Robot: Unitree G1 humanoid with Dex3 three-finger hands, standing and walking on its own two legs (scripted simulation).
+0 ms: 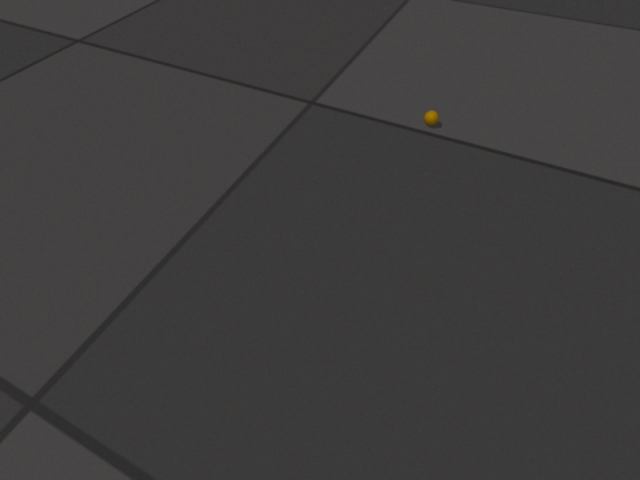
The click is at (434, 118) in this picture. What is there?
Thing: free ball
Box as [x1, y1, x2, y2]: [424, 110, 438, 125]
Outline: 432,110 428,111 424,115 424,121 429,125 434,124 438,119 437,113
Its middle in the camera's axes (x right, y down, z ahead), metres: +0.60 -0.68 +2.12
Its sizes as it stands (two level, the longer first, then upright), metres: 0.079 0.079 0.079
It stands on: the floor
